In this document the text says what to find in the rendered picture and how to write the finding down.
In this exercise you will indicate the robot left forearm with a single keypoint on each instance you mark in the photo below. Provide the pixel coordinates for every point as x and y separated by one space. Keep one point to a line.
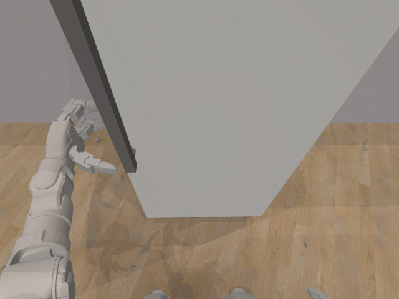
46 231

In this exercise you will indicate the left robot upper arm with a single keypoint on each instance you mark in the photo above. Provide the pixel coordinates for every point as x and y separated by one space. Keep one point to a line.
50 278

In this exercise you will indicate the left robot hand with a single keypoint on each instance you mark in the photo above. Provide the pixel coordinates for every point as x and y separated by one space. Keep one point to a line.
62 137

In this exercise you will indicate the handle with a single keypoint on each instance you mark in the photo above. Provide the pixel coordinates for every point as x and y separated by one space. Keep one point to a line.
74 23

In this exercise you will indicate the robot right shin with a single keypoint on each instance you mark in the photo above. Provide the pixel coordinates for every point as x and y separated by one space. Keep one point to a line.
237 290

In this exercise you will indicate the robot left shin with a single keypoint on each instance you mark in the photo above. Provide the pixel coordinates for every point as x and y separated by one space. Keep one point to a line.
158 291

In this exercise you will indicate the robot shin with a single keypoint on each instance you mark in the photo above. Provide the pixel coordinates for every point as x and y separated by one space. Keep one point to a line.
237 290
158 291

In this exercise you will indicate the fridge door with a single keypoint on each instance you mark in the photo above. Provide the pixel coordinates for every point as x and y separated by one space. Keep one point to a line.
222 99

